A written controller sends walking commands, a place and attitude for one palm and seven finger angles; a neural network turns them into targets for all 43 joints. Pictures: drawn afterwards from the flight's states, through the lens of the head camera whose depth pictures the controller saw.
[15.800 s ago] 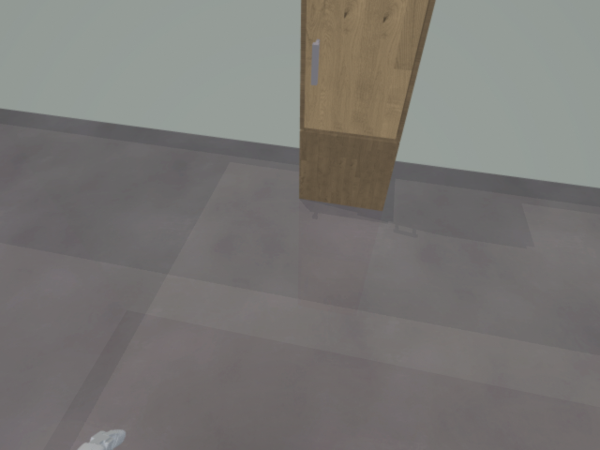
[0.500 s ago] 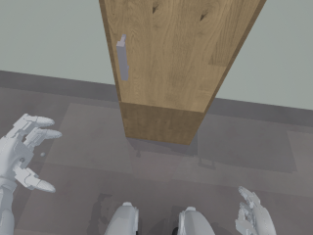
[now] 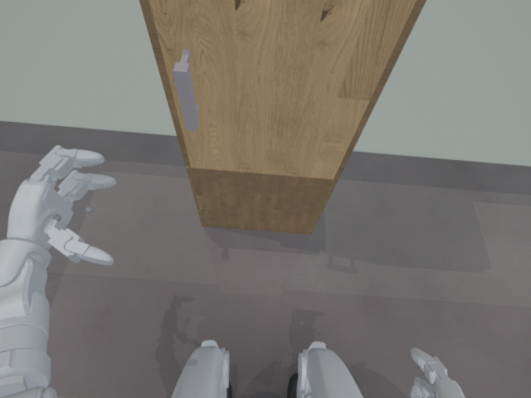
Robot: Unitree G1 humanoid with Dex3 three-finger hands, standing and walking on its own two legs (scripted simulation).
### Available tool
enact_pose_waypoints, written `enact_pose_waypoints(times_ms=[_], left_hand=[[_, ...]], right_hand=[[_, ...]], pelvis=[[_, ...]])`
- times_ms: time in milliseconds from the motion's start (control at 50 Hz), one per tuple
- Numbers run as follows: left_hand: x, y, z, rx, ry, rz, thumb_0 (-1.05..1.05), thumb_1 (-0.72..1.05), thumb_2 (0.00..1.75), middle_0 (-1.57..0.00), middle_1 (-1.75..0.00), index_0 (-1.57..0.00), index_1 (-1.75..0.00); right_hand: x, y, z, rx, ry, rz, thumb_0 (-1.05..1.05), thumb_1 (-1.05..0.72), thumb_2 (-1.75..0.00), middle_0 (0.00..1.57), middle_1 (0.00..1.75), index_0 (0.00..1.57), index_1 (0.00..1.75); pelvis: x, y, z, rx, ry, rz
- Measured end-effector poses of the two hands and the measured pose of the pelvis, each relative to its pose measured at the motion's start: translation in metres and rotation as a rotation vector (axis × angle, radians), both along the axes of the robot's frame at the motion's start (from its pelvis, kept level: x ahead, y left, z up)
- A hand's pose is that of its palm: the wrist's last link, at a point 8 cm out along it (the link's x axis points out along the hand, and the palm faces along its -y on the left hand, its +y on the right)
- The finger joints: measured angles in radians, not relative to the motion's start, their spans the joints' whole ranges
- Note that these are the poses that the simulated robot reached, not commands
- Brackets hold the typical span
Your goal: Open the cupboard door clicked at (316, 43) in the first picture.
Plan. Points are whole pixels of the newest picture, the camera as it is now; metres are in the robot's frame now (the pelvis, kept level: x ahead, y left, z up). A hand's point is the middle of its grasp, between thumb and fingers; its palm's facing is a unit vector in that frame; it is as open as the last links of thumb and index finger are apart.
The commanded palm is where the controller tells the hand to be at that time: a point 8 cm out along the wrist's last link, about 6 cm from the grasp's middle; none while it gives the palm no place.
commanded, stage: move the hooked fingers beside the handle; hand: left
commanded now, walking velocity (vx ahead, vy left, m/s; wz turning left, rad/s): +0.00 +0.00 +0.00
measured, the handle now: (189, 92) +0.60 +0.15 +0.04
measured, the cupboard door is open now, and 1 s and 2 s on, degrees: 0 0 0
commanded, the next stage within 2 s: slide the fingers in behind the handle in 1.86 s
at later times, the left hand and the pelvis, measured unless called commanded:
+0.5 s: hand (118, 163) +0.45 +0.24 +0.04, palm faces -0.06 -1.00 -0.02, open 14.0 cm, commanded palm +0.44 +0.28 +0.04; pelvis +0.00 +0.00 -0.01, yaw -1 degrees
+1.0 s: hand (134, 119) +0.53 +0.23 +0.04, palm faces -0.05 -1.00 -0.01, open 14.0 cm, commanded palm +0.53 +0.26 +0.03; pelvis -0.01 +0.00 -0.03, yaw -3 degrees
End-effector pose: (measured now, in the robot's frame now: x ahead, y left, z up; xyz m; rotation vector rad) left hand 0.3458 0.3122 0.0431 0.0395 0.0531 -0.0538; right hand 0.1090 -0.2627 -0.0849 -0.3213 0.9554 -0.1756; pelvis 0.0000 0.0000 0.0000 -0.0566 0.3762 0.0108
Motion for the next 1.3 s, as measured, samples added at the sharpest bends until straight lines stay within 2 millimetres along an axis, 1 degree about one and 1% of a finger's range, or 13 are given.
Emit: enact_pose_waypoints(times_ms=[120,280,420,560,720,900,1080,1160,1240,1300], left_hand=[[0.021,-0.007,-0.009,-0.015,-0.007,-0.003,-0.01,-0.50,0.30,-0.30,-1.20,-0.30,-1.20],[0.049,-0.010,0.001,-0.008,-0.038,-0.005,-0.01,-0.50,0.30,-0.30,-1.20,-0.30,-1.20],[0.070,-0.013,-0.005,-0.018,-0.001,0.002,-0.01,-0.50,0.30,-0.30,-1.20,-0.30,-1.20],[0.094,-0.020,-0.005,-0.019,-0.038,0.001,-0.01,-0.50,0.30,-0.30,-1.20,-0.30,-1.20],[0.124,-0.023,-0.005,-0.012,-0.029,0.000,-0.01,-0.50,0.30,-0.30,-1.20,-0.30,-1.20],[0.154,-0.024,-0.007,-0.024,-0.028,0.008,-0.01,-0.50,0.30,-0.30,-1.20,-0.30,-1.20],[0.183,-0.025,-0.007,-0.029,-0.037,0.004,-0.01,-0.50,0.30,-0.30,-1.20,-0.30,-1.20],[0.190,-0.027,-0.010,-0.026,-0.029,-0.004,-0.01,-0.49,0.30,-0.30,-1.20,-0.29,-1.20],[0.186,-0.027,-0.017,-0.023,-0.008,-0.007,-0.01,-0.49,0.30,-0.30,-1.20,-0.29,-1.20],[0.181,-0.025,-0.019,-0.023,-0.003,0.003,-0.01,-0.49,0.30,-0.30,-1.20,-0.30,-1.20]], right_hand=[[-0.009,-0.004,-0.004,-0.018,0.050,-0.020,0.01,-0.90,-0.90,0.21,0.30,0.20,0.30],[-0.019,-0.005,-0.007,-0.014,0.096,-0.047,0.01,-0.91,-0.90,0.21,0.30,0.20,0.30],[-0.033,-0.006,-0.012,-0.013,0.151,-0.063,0.01,-0.91,-0.90,0.21,0.30,0.20,0.30],[-0.054,-0.008,-0.020,-0.025,0.226,-0.088,0.01,-0.91,-0.90,0.21,0.30,0.20,0.30],[-0.082,-0.009,-0.026,-0.035,0.309,-0.130,0.01,-0.91,-0.90,0.21,0.30,0.20,0.30],[-0.110,-0.006,-0.027,-0.047,0.393,-0.164,0.01,-0.91,-0.90,0.21,0.30,0.20,0.30],[-0.131,0.001,-0.027,-0.059,0.468,-0.188,0.00,-0.91,-0.90,0.21,0.30,0.20,0.30],[-0.138,0.008,-0.027,-0.047,0.495,-0.200,0.00,-0.91,-0.90,0.21,0.30,0.20,0.30],[-0.141,0.015,-0.025,-0.024,0.512,-0.208,0.00,-0.91,-0.90,0.21,0.30,0.20,0.30],[-0.139,0.020,-0.024,-0.009,0.514,-0.210,0.00,-0.91,-0.90,0.21,0.30,0.20,0.30]], pelvis=[[0.000,0.000,-0.003,-0.001,0.010,-0.002],[0.001,0.000,-0.003,-0.003,0.020,-0.008],[-0.001,0.000,-0.006,-0.004,0.034,-0.010],[-0.005,-0.001,-0.013,-0.008,0.052,-0.014],[-0.008,0.000,-0.019,-0.016,0.082,-0.017],[-0.010,0.002,-0.026,-0.028,0.117,-0.024],[-0.011,0.007,-0.033,-0.044,0.155,-0.025],[-0.010,0.010,-0.033,-0.048,0.165,-0.029],[-0.007,0.013,-0.030,-0.046,0.164,-0.036],[-0.005,0.014,-0.027,-0.045,0.159,-0.037]])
